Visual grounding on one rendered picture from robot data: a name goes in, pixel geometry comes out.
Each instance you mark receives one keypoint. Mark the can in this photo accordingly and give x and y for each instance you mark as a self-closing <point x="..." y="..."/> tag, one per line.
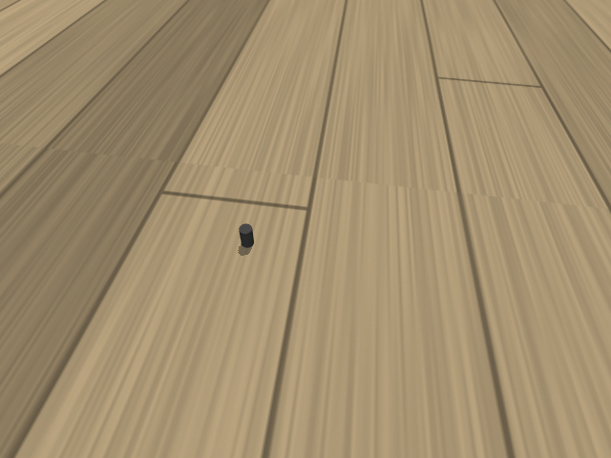
<point x="246" y="235"/>

